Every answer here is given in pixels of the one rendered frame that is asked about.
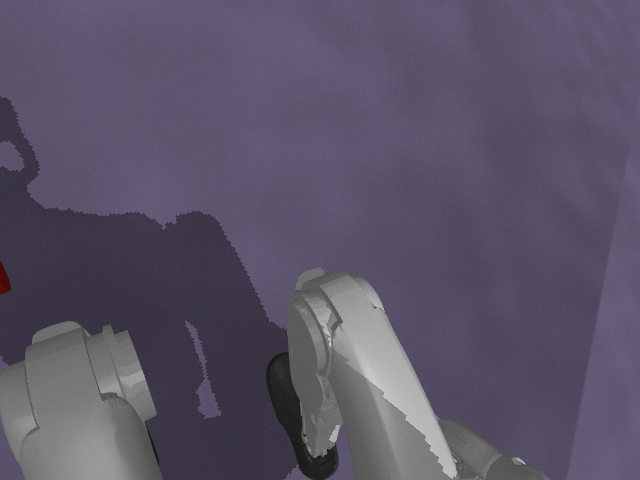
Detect right robot foot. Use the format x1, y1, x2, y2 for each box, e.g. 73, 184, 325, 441
266, 352, 338, 480

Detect right robot arm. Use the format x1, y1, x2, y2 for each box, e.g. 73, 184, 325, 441
485, 454, 550, 480

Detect can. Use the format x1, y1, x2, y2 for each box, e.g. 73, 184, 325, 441
0, 261, 11, 294

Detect right robot hand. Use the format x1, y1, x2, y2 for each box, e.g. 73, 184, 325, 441
434, 413, 503, 480

